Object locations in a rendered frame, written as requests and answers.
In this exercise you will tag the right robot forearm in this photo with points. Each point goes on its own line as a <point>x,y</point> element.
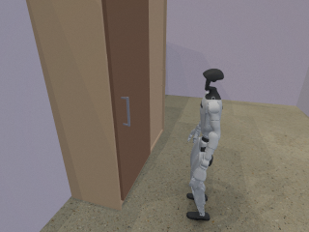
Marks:
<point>198,128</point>

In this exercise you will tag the right robot thigh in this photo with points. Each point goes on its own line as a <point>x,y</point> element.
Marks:
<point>195,150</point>

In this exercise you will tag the left robot upper arm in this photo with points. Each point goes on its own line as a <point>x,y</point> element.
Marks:
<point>214,110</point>

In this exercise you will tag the robot right foot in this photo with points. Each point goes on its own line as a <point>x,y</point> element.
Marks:
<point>190,196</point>

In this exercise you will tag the left robot hand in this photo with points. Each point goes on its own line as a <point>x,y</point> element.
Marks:
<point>199,174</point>

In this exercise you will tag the left robot forearm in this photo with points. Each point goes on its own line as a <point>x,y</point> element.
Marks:
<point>211,146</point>

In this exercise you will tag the wardrobe door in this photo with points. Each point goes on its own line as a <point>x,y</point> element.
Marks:
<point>127,39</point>
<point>156,20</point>

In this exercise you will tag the right robot hand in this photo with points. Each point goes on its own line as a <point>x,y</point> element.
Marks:
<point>196,135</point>

